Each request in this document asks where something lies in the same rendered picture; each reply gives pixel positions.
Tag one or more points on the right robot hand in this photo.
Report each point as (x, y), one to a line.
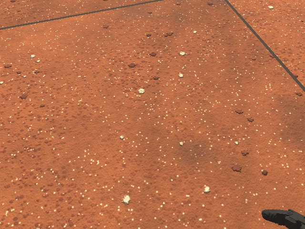
(291, 219)

